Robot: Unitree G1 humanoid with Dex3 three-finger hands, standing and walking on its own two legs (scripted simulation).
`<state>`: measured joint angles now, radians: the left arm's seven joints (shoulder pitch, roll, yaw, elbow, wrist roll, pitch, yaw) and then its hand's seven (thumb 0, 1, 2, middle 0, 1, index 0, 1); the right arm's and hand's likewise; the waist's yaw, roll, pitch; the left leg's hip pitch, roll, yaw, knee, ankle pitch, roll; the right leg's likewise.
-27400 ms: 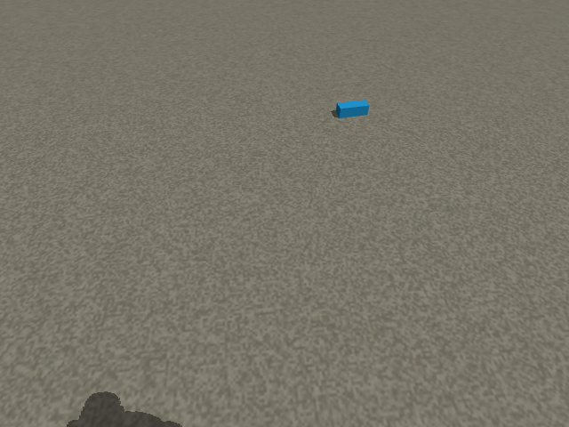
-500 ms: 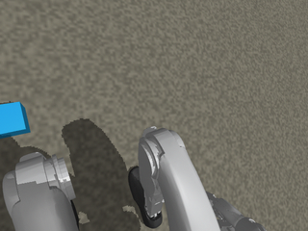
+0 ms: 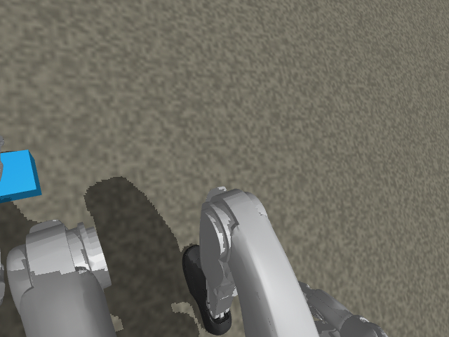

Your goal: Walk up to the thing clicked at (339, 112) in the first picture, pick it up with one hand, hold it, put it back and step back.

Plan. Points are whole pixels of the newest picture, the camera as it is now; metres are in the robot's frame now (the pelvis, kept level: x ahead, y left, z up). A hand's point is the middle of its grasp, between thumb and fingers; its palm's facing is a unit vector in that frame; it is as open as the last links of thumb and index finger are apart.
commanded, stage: close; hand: left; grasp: from above
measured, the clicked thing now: out of the picture +0.40 +0.33 -0.26
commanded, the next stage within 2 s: settle in 1.74 s
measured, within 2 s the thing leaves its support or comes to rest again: neither
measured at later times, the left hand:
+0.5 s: hand out of the picture +0.39 +0.31 -0.24, palm faces -0.44 -0.12 -0.89, open 13.2 cm
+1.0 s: hand out of the picture +0.39 +0.33 -0.24, palm faces -0.45 -0.15 -0.88, open 12.1 cm
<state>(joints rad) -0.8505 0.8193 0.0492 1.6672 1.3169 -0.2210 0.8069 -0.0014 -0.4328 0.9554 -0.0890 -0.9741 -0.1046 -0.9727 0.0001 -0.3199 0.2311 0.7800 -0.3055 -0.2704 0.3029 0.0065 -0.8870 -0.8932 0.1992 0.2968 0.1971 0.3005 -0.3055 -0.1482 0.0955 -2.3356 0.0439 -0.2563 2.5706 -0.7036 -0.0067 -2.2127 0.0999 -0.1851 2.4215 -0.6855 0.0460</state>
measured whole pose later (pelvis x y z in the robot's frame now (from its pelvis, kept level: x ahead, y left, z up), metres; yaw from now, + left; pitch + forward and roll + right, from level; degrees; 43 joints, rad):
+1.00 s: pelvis +0.00 +0.00 +0.00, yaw +0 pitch +24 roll -13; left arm -0.88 0.91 0.10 1.70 1.28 -0.28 0.66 -0.01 -0.21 0.78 -0.29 -0.84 -0.34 -0.83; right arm 0.03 -0.33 0.25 0.75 -0.30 -0.25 0.28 0.01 -0.89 -0.89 0.20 0.30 0.20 0.30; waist -0.32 -0.14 0.13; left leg -2.33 0.04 -0.26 2.58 -0.71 -0.01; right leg -2.21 0.10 -0.19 2.42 -0.69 0.05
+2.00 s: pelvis +0.00 +0.00 +0.00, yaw +0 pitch +24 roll -13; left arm -0.87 0.91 0.10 1.68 1.29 -0.29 0.68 0.00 -0.20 0.83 -0.45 -0.78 -0.49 -0.78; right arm 0.05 -0.33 0.26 0.73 -0.31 -0.26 0.28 0.01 -0.90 -0.90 0.20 0.30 0.20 0.30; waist -0.32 -0.14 0.13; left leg -2.33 0.04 -0.26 2.57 -0.70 -0.01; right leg -2.20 0.10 -0.19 2.42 -0.68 0.05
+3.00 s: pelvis -0.01 -0.01 +0.05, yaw +6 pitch +32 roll -8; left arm -0.78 0.71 0.04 1.21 1.21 -0.23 0.30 0.00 -0.07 0.66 -0.58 -0.72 -0.59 -0.70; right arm 0.17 -0.27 0.04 0.74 -0.11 -0.04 0.14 0.01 -0.92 -0.90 0.20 0.30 0.20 0.30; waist -0.17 0.00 -0.08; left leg -2.28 0.02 -0.14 2.35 -0.64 0.00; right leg -2.18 0.05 -0.10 2.28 -0.67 0.03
